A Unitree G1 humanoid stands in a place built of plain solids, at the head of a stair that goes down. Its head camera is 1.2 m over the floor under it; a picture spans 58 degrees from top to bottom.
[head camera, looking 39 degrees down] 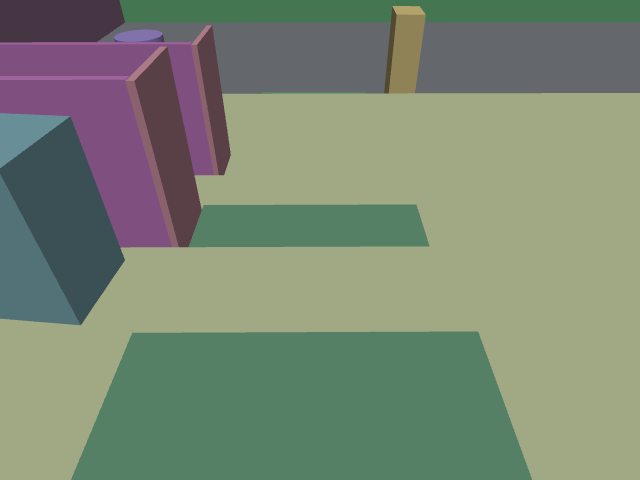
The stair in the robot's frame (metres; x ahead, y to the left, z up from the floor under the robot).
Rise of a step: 0.10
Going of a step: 0.58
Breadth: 1.32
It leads straight ahead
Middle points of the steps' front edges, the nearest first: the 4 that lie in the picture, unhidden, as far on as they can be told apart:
1.06 0.06 -0.10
1.69 0.06 -0.21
2.22 0.06 -0.31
2.74 0.06 -0.41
